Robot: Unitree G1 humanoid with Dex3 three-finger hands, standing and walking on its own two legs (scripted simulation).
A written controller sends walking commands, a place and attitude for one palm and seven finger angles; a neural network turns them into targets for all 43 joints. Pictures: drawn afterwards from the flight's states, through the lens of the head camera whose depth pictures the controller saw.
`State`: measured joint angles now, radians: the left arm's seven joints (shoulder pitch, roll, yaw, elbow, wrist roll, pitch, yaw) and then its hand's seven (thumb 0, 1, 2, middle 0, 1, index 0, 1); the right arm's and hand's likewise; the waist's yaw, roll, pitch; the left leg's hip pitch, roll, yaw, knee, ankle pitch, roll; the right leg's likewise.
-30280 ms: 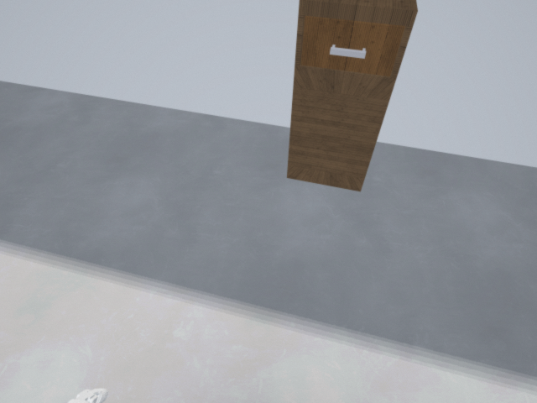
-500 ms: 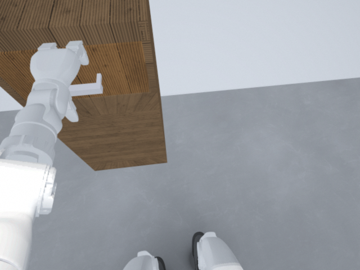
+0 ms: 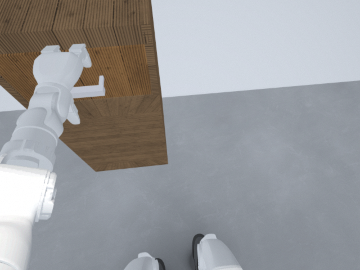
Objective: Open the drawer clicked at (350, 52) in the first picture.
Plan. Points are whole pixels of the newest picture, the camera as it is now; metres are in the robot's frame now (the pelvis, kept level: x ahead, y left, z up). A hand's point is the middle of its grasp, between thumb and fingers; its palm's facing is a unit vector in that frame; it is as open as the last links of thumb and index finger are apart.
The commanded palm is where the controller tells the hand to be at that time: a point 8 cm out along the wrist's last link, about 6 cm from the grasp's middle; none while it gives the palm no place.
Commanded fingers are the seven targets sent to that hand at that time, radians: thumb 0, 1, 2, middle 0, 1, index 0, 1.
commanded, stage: move the hooked fingers above the handle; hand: left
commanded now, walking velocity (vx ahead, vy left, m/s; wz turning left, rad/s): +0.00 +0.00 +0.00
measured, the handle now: (79, 86) +0.57 +0.21 +0.00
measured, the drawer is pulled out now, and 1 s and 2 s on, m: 0.00 0.00 0.00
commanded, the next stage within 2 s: lower the fingers behind the handle in 0.48 s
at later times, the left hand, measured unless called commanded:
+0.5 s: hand (71, 85) +0.53 +0.20 +0.06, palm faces +0.00 +0.00 -1.00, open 13.6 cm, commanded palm +0.52 +0.24 +0.09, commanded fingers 0.00 -0.50 0.30 -0.30 -1.20 -0.30 -1.20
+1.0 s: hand (72, 85) +0.53 +0.20 +0.06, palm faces +0.02 +0.00 -1.00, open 13.6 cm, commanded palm +0.51 +0.24 +0.06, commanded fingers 0.00 -0.50 0.30 -0.30 -1.20 -0.30 -1.20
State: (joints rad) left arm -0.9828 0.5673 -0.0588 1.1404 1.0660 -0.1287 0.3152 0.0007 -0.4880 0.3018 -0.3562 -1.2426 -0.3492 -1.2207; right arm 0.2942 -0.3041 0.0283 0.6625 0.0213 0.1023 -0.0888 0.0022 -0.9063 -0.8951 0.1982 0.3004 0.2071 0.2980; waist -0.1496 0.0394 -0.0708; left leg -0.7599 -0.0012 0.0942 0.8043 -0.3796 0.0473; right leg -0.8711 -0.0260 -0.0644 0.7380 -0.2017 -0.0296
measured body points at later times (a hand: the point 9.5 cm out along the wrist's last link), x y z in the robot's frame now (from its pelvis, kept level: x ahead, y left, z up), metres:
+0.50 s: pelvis +0.00 +0.00 +0.00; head +0.12 -0.02 +0.43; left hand +0.52 +0.20 +0.11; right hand +0.02 -0.28 -0.13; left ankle +0.00 +0.09 -0.70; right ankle +0.08 -0.10 -0.70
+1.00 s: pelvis -0.01 +0.00 -0.01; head +0.11 -0.02 +0.42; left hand +0.52 +0.20 +0.11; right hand +0.01 -0.29 -0.14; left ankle +0.00 +0.09 -0.70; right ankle +0.08 -0.10 -0.70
